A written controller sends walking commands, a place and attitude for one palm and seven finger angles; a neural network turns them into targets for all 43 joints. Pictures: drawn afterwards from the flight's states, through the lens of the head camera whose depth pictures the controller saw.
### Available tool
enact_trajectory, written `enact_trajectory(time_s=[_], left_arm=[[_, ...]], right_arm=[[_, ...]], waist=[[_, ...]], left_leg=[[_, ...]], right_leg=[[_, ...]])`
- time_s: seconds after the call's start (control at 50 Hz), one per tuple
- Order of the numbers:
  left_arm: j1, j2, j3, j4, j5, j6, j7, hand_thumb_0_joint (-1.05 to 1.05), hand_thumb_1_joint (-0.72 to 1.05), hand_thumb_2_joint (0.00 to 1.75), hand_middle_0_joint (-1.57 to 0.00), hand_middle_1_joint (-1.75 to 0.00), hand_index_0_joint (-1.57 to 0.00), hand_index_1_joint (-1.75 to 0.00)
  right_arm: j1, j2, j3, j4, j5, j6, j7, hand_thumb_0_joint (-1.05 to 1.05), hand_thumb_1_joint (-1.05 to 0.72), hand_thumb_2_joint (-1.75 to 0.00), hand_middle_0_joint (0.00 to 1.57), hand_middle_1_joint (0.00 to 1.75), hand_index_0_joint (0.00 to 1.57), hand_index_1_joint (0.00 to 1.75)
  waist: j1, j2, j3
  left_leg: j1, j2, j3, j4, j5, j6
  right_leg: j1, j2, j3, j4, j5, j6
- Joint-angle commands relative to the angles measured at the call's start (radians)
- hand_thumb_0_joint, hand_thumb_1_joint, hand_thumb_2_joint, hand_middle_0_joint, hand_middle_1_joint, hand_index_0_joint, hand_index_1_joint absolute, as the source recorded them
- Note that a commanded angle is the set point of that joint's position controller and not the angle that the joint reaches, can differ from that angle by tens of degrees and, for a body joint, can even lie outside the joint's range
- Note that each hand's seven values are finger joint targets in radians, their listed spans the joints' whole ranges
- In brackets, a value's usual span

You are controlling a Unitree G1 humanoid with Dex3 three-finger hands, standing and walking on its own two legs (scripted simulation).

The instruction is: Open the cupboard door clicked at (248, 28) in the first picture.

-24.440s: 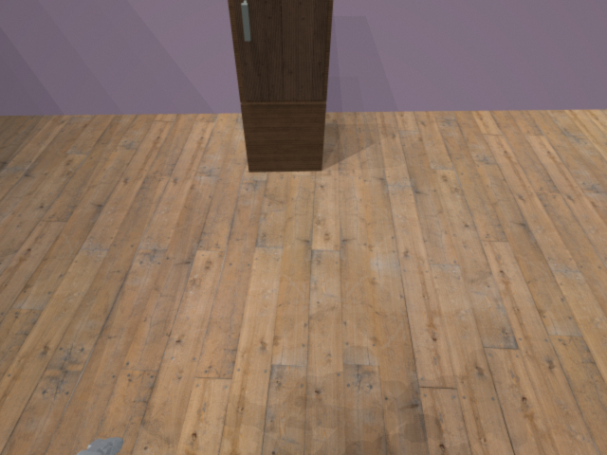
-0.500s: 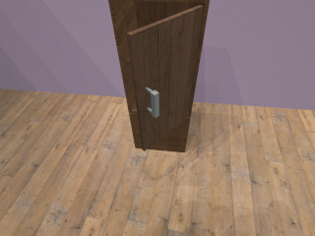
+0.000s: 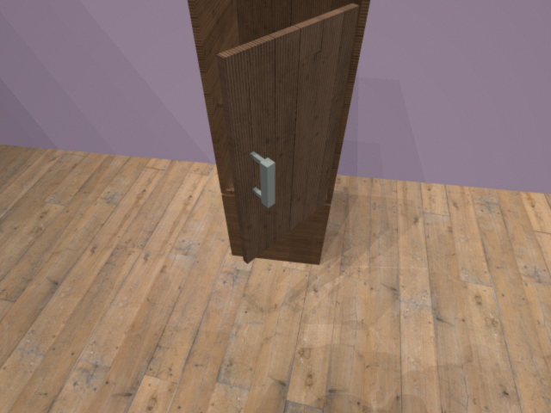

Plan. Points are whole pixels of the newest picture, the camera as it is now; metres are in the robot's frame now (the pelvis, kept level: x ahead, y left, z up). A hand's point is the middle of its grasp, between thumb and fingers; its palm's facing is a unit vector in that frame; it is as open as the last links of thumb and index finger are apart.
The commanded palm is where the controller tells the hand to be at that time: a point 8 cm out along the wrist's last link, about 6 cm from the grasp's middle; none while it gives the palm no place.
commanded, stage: look to check the result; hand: left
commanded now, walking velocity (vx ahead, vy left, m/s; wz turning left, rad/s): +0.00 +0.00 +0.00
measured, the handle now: (261, 179) +0.57 +0.06 -0.02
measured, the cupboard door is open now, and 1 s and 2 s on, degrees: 51 51 51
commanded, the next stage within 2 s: walk to a spot facing it in 0.28 s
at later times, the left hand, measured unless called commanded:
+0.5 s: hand out of the picture +0.00 +0.15 -0.18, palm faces +0.05 -0.98 -0.19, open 7.4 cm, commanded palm none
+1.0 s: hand out of the picture +0.12 +0.16 -0.16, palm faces -0.20 -0.92 -0.33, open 7.4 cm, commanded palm none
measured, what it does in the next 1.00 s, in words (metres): stands, turning right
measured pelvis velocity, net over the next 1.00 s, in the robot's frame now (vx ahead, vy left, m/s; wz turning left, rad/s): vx -0.02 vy -0.04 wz -0.28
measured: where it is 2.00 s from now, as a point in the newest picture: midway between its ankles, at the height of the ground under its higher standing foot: outside the picture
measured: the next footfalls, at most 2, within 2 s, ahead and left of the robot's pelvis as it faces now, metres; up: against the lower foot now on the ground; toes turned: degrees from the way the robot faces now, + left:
left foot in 1.40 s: +0.10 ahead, +0.06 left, +0.00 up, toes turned -31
right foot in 1.70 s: -0.03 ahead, -0.19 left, +0.00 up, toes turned -44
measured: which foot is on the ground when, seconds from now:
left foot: down 0.00-0.94, up 0.96-1.00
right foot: down 0.00-1.00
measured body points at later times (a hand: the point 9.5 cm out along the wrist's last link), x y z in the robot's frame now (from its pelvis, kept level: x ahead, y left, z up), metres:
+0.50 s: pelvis +0.01 -0.01 +0.00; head +0.02 -0.02 +0.45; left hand +0.00 +0.20 -0.16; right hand +0.01 -0.23 -0.17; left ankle +0.04 +0.13 -0.74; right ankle -0.06 -0.08 -0.74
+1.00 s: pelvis -0.02 -0.04 -0.02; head +0.03 -0.09 +0.43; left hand +0.13 +0.21 -0.14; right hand -0.04 -0.29 -0.19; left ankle +0.03 +0.12 -0.71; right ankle -0.05 -0.12 -0.74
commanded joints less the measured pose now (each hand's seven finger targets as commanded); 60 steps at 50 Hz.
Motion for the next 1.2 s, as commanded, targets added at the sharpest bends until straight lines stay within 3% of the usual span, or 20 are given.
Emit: enact_trajectory(time_s=[0.0,0.38,0.58,0.62,0.66,0.68,0.7,0.72,0.74,0.76,0.82,0.88,0.9,0.92,0.94,0.96,1.0,1.04,1.08,1.18], left_arm=[[0.075,0.105,0.012,-0.018,0.003,-0.010,0.007,0.00,0.90,0.90,-0.20,-0.30,-0.20,-0.30],[0.079,0.118,0.016,-0.028,0.002,-0.012,0.012,0.00,0.90,0.90,-0.20,-0.30,-0.20,-0.30],[0.025,0.173,0.078,-0.103,0.017,0.028,-0.003,0.00,0.90,0.90,-0.20,-0.30,-0.20,-0.30],[0.004,0.181,0.084,-0.119,0.018,0.029,-0.007,0.00,0.90,0.90,-0.20,-0.30,-0.20,-0.30],[-0.014,0.176,0.089,-0.138,0.018,0.033,-0.012,0.00,0.90,0.90,-0.20,-0.30,-0.20,-0.30],[-0.023,0.167,0.089,-0.151,0.017,0.035,-0.015,0.00,0.90,0.90,-0.20,-0.30,-0.20,-0.30],[-0.034,0.154,0.088,-0.167,0.016,0.037,-0.019,0.00,0.90,0.90,-0.20,-0.30,-0.20,-0.30],[-0.057,0.139,0.087,-0.185,0.014,0.038,-0.024,0.00,0.90,0.90,-0.20,-0.30,-0.20,-0.30],[-0.087,0.137,0.088,-0.200,0.016,0.042,-0.029,0.00,0.90,0.90,-0.20,-0.30,-0.20,-0.30],[-0.105,0.142,0.091,-0.215,0.020,0.045,-0.039,0.00,0.90,0.90,-0.20,-0.30,-0.20,-0.30],[-0.089,0.121,0.088,-0.228,0.019,0.045,-0.057,0.00,0.90,0.90,-0.20,-0.30,-0.20,-0.30],[-0.006,0.145,0.094,-0.217,0.020,0.041,-0.060,0.00,0.90,0.90,-0.20,-0.30,-0.20,-0.30],[0.028,0.201,0.104,-0.207,0.026,0.033,-0.055,0.00,0.90,0.90,-0.20,-0.30,-0.20,-0.30],[0.022,0.327,0.125,-0.218,0.039,0.022,-0.039,0.00,0.90,0.90,-0.20,-0.30,-0.20,-0.30],[0.047,0.357,0.126,-0.229,0.024,0.023,-0.031,0.00,0.90,0.90,-0.20,-0.30,-0.20,-0.30],[-0.001,0.333,0.128,-0.234,0.029,0.022,-0.023,0.00,0.90,0.90,-0.20,-0.30,-0.20,-0.30],[-0.075,0.282,0.114,-0.255,0.027,0.019,-0.015,0.00,0.90,0.90,-0.20,-0.30,-0.20,-0.30],[-0.080,0.268,0.112,-0.264,0.028,0.014,-0.009,0.00,0.90,0.90,-0.20,-0.30,-0.20,-0.30],[-0.049,0.277,0.111,-0.263,0.026,0.014,-0.010,0.00,0.90,0.90,-0.20,-0.30,-0.20,-0.30],[-0.025,0.278,0.115,-0.273,0.029,0.015,-0.012,0.00,0.90,0.90,-0.20,-0.30,-0.20,-0.30]], right_arm=[[0.059,-0.095,-0.011,-0.017,0.002,-0.004,-0.005,0.00,-0.90,-0.90,0.20,0.30,0.20,0.30],[0.042,-0.096,-0.011,-0.017,0.003,-0.002,-0.008,0.00,-0.90,-0.90,0.20,0.30,0.20,0.30],[0.019,-0.127,-0.060,-0.090,0.000,0.024,-0.023,0.00,-0.90,-0.90,0.20,0.30,0.20,0.30],[0.021,-0.129,-0.065,-0.105,0.000,0.021,-0.023,0.00,-0.90,-0.90,0.20,0.30,0.20,0.30],[0.032,-0.147,-0.071,-0.115,-0.002,0.017,-0.025,0.00,-0.90,-0.90,0.20,0.30,0.20,0.30],[0.041,-0.169,-0.076,-0.120,-0.005,0.014,-0.027,0.00,-0.90,-0.90,0.20,0.30,0.20,0.30],[0.060,-0.200,-0.083,-0.125,-0.009,0.012,-0.029,0.00,-0.90,-0.90,0.20,0.30,0.20,0.30],[0.084,-0.221,-0.087,-0.127,-0.013,0.006,-0.029,0.00,-0.90,-0.90,0.20,0.30,0.20,0.30],[0.090,-0.223,-0.086,-0.136,-0.014,0.002,-0.027,0.00,-0.90,-0.90,0.20,0.30,0.20,0.30],[0.074,-0.236,-0.086,-0.151,-0.018,-0.002,-0.025,0.00,-0.90,-0.90,0.20,0.30,0.20,0.30],[-0.029,-0.253,-0.087,-0.197,-0.026,-0.003,-0.016,0.00,-0.90,-0.90,0.20,0.30,0.20,0.30],[-0.070,-0.265,-0.095,-0.222,-0.019,0.008,-0.006,0.00,-0.90,-0.90,0.20,0.30,0.20,0.30],[-0.086,-0.241,-0.095,-0.235,-0.008,0.014,-0.001,0.00,-0.90,-0.90,0.20,0.30,0.20,0.30],[-0.082,-0.160,-0.084,-0.271,0.000,0.019,0.010,0.00,-0.90,-0.90,0.20,0.30,0.20,0.30],[-0.141,-0.190,-0.087,-0.301,-0.004,0.025,0.015,0.00,-0.90,-0.90,0.20,0.30,0.20,0.30],[-0.170,-0.179,-0.091,-0.289,0.001,0.027,0.011,0.00,-0.90,-0.90,0.20,0.30,0.20,0.30],[-0.161,-0.174,-0.087,-0.281,0.000,0.025,0.012,0.00,-0.90,-0.90,0.20,0.30,0.20,0.30],[-0.142,-0.158,-0.083,-0.275,0.003,0.025,0.014,0.00,-0.90,-0.90,0.20,0.30,0.20,0.30],[-0.167,-0.147,-0.081,-0.282,0.006,0.030,0.014,0.00,-0.90,-0.90,0.20,0.30,0.20,0.30],[-0.200,-0.154,-0.082,-0.313,0.011,0.026,0.011,0.00,-0.90,-0.90,0.20,0.30,0.20,0.30]], waist=[[-0.002,-0.003,0.044],[0.005,-0.023,0.036],[-0.001,-0.064,0.038],[-0.010,-0.030,0.030],[-0.015,0.036,0.021],[-0.016,0.092,0.018],[-0.019,0.169,0.011],[-0.025,0.256,-0.001],[-0.025,0.235,-0.011],[-0.020,0.176,-0.019],[0.019,0.152,-0.052],[0.059,0.104,-0.069],[0.078,-0.037,-0.053],[0.074,-0.388,-0.033],[0.117,-0.283,-0.050],[0.080,-0.214,-0.026],[0.042,-0.184,-0.024],[0.030,-0.131,-0.078],[0.042,-0.104,-0.075],[0.049,-0.125,-0.070]], left_leg=[[0.067,0.094,-0.066,-0.044,0.164,0.045],[0.070,0.087,-0.038,-0.012,0.199,0.038],[-0.008,0.104,0.070,0.140,0.040,0.006],[0.015,0.113,0.069,0.135,0.041,0.002],[0.059,0.161,0.033,0.085,0.090,0.021],[0.089,0.214,-0.026,0.044,0.129,0.051],[0.115,0.289,-0.108,-0.020,0.142,0.098],[0.121,0.389,-0.203,-0.108,0.182,0.163],[0.106,0.444,-0.230,-0.153,0.165,0.209],[0.064,0.452,-0.219,-0.169,0.134,0.215],[0.019,0.398,-0.047,-0.116,0.156,0.162],[-0.061,0.322,0.082,0.038,0.068,0.084],[-0.145,0.243,0.149,0.185,-0.064,0.025],[-0.347,0.084,0.237,0.458,-0.375,-0.051],[-0.345,0.081,0.115,0.618,-0.455,-0.043],[-0.376,0.089,0.055,0.701,-0.402,-0.038],[-0.382,0.104,0.028,0.722,-0.306,-0.046],[-0.335,0.089,0.038,0.662,-0.272,-0.054],[-0.311,0.069,0.044,0.610,-0.260,-0.056],[-0.304,0.046,0.023,0.527,-0.252,-0.052]], right_leg=[[-0.126,-0.144,0.095,-0.100,0.200,0.010],[-0.083,-0.154,0.090,-0.097,0.369,0.036],[-0.145,-0.177,0.239,-0.007,0.454,-0.032],[-0.176,-0.172,0.263,0.021,0.459,-0.047],[-0.230,-0.121,0.232,0.071,0.397,-0.027],[-0.275,-0.074,0.201,0.125,0.331,-0.007],[-0.330,-0.026,0.148,0.223,0.194,0.011],[-0.375,0.004,0.082,0.391,-0.100,0.027],[-0.394,-0.023,0.061,0.540,-0.261,0.036],[-0.390,-0.048,0.069,0.606,-0.279,0.040],[-0.313,-0.091,0.033,0.482,-0.213,0.043],[-0.144,-0.061,-0.033,0.200,-0.015,0.049],[-0.075,-0.100,0.035,0.027,0.121,0.038],[-0.032,-0.367,0.451,-0.131,0.247,-0.064],[-0.081,-0.443,0.510,-0.111,0.364,-0.154],[-0.096,-0.381,0.492,-0.074,0.382,-0.177],[-0.079,-0.311,0.397,-0.011,0.513,-0.158],[-0.032,-0.279,0.353,0.019,0.611,-0.143],[-0.031,-0.264,0.359,0.014,0.640,-0.141],[-0.019,-0.250,0.429,-0.004,0.599,-0.147]])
